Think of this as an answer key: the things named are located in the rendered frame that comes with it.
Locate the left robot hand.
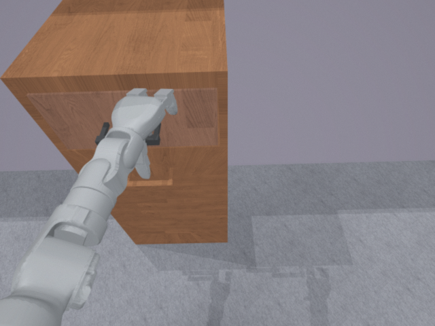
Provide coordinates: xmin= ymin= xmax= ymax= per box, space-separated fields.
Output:
xmin=111 ymin=88 xmax=177 ymax=179

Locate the left robot upper arm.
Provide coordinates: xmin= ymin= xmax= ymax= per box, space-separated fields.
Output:
xmin=0 ymin=236 xmax=101 ymax=326

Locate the left robot forearm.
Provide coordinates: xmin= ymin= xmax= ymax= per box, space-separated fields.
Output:
xmin=11 ymin=126 xmax=144 ymax=294

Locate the drawer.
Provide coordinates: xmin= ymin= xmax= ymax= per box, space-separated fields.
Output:
xmin=27 ymin=88 xmax=218 ymax=149

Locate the handle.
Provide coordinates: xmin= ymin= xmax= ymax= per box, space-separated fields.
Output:
xmin=125 ymin=180 xmax=174 ymax=189
xmin=95 ymin=122 xmax=161 ymax=145

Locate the cabinet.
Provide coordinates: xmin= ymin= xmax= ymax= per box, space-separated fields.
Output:
xmin=0 ymin=0 xmax=228 ymax=245

